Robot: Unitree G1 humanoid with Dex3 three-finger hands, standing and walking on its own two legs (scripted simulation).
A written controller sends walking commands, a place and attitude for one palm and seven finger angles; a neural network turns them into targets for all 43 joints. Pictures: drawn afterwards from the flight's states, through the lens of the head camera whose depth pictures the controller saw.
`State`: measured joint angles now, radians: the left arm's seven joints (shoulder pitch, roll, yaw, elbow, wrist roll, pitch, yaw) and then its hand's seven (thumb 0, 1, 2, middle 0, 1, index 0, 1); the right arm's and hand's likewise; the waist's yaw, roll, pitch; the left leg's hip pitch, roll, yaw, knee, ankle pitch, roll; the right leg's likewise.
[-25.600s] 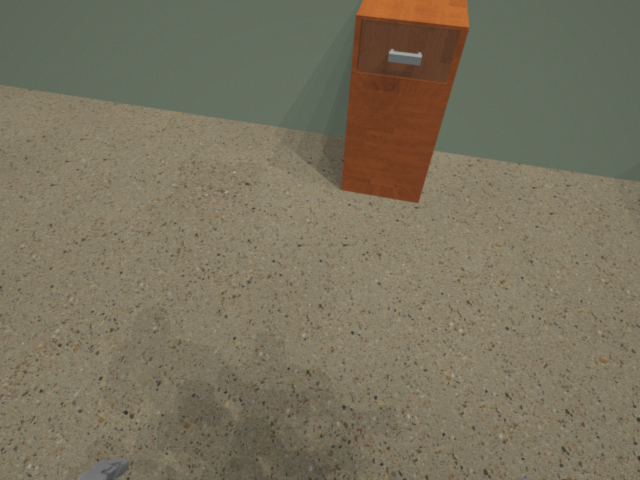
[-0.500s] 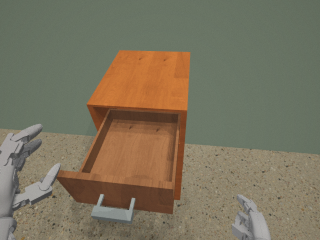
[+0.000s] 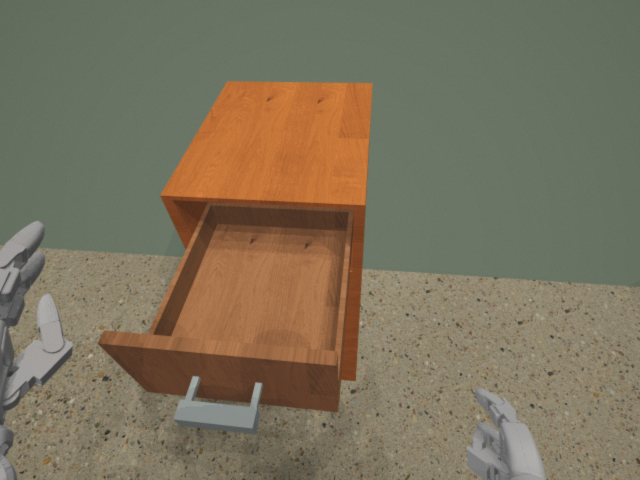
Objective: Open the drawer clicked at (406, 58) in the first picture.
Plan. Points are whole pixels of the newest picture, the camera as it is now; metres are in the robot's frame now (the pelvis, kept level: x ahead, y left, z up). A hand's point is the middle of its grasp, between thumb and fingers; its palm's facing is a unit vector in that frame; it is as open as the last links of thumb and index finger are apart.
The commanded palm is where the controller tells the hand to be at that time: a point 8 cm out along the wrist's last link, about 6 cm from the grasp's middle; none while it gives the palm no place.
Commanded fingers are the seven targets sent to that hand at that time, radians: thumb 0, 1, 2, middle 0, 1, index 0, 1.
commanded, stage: step back with the hand held close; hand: left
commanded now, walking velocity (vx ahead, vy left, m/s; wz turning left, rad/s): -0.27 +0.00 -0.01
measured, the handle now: (222, 401) +0.24 +0.18 -0.09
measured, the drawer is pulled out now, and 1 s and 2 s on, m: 0.29 0.29 0.29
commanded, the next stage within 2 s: stop stepping back and stand still in 1.06 s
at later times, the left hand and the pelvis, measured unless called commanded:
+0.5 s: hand (23, 408) +0.14 +0.26 +0.15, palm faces +0.32 -0.80 -0.51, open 7.4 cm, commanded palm +0.08 +0.30 +0.17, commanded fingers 0.00 0.90 0.90 -0.20 -0.30 -0.20 -0.30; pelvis -0.05 +0.02 -0.01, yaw -1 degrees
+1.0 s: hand out of the picture +0.08 +0.22 +0.15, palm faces +0.22 -0.85 -0.48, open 7.4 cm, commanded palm +0.01 +0.28 +0.17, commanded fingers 0.00 0.90 0.90 -0.20 -0.30 -0.20 -0.30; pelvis -0.14 +0.01 -0.01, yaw -4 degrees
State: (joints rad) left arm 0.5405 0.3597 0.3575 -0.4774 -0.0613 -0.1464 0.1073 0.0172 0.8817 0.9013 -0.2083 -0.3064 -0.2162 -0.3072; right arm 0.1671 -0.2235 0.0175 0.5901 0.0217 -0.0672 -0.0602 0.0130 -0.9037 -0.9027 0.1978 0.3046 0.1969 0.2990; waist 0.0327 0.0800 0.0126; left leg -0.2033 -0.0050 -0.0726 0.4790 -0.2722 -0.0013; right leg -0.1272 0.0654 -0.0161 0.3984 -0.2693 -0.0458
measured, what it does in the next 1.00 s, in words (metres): walks backwards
